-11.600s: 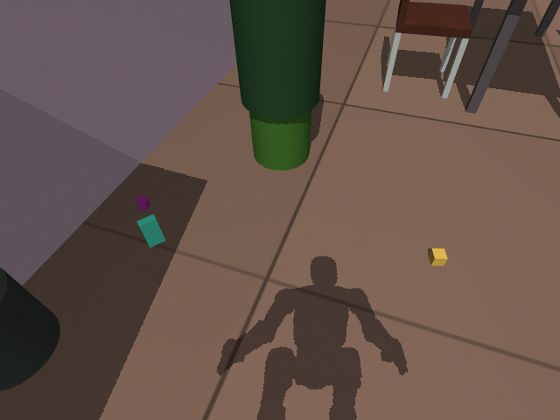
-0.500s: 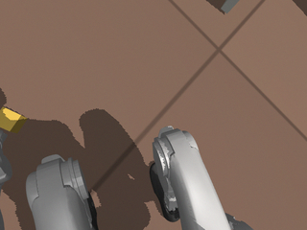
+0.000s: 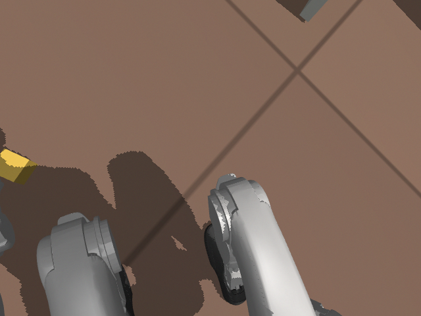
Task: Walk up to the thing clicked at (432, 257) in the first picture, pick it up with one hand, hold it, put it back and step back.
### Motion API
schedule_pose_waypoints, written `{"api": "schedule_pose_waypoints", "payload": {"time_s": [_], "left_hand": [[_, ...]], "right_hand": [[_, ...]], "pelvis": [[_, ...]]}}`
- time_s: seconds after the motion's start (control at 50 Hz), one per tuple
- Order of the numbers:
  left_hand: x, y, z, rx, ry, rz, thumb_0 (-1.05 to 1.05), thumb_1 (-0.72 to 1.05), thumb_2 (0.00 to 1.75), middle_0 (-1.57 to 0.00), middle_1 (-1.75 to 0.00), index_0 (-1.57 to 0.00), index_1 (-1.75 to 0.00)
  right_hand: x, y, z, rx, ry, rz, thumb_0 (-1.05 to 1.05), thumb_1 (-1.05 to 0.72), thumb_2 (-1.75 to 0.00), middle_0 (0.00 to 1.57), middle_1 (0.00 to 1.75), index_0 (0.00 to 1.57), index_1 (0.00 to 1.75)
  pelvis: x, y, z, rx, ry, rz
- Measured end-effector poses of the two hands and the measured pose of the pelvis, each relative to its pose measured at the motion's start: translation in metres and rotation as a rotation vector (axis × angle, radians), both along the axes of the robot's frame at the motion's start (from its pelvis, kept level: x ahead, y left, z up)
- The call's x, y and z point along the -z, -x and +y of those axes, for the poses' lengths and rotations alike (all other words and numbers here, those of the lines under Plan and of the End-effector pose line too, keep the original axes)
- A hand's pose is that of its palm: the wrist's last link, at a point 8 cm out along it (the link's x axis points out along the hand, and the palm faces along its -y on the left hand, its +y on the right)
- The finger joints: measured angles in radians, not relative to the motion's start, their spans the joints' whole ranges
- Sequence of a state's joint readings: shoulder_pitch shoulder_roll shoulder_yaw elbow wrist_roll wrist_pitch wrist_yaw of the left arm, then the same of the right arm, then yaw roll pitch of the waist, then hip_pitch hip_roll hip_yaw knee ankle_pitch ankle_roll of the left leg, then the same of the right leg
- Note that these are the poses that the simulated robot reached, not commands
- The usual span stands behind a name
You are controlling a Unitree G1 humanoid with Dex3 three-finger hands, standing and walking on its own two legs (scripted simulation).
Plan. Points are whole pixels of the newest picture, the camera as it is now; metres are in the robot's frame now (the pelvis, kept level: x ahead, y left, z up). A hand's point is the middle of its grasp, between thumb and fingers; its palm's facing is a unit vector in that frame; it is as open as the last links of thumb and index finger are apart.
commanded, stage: rise first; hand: left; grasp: from above
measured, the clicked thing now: (14, 167) +0.44 +0.33 -0.29
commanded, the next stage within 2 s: none
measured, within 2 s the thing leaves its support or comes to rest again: neither
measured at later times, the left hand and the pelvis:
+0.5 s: hand out of the picture +0.42 +0.36 -0.18, palm faces -0.16 -0.38 -0.91, open 13.7 cm; pelvis +0.00 +0.00 +0.00, yaw +0 degrees
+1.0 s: hand out of the picture +0.41 +0.36 -0.17, palm faces -0.16 -0.37 -0.92, open 13.9 cm; pelvis +0.00 +0.00 +0.00, yaw +1 degrees
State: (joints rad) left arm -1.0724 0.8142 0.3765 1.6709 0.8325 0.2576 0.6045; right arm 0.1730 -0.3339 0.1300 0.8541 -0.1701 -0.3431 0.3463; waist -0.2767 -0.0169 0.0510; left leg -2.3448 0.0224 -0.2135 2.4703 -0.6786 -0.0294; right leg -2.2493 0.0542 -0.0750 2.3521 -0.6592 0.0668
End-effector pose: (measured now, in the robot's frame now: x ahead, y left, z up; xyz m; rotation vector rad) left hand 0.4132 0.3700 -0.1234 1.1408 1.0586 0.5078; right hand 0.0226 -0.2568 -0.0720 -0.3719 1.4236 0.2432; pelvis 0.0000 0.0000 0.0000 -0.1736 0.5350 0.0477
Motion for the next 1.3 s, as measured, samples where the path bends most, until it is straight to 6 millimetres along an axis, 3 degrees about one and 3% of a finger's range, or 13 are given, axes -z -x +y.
{"api": "schedule_pose_waypoints", "payload": {"time_s": [1.3], "left_hand": [[-0.008,-0.001,-0.002,0.001,-0.012,0.02,0.0,-0.57,1.01,-0.16,-0.95,-0.13,-0.99]], "right_hand": [[-0.002,0.004,-0.009,-0.002,0.007,-0.003,0.0,-0.92,-0.9,0.19,0.3,0.19,0.3]], "pelvis": [[-0.004,0.001,-0.004,-0.003,-0.017,-0.001]]}}
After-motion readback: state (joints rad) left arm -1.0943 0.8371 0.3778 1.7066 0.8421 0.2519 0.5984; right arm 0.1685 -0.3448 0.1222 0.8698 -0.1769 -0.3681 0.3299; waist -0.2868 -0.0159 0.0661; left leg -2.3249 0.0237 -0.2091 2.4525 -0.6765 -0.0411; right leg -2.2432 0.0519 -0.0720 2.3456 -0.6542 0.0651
